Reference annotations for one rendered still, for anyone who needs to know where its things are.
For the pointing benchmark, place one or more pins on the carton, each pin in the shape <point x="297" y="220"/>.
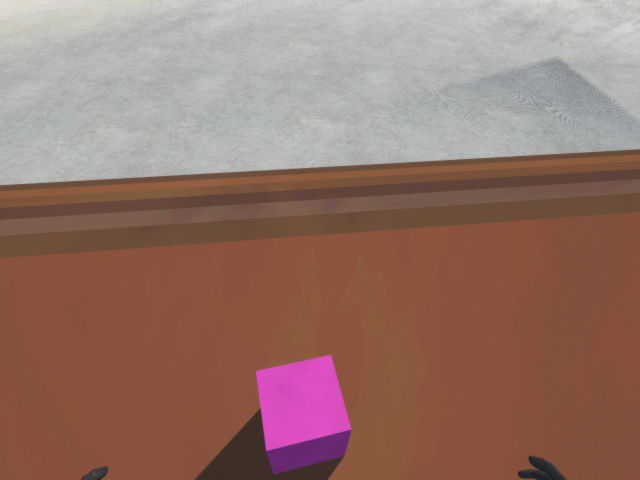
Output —
<point x="303" y="413"/>

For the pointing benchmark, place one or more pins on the right robot hand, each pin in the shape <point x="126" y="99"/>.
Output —
<point x="547" y="471"/>

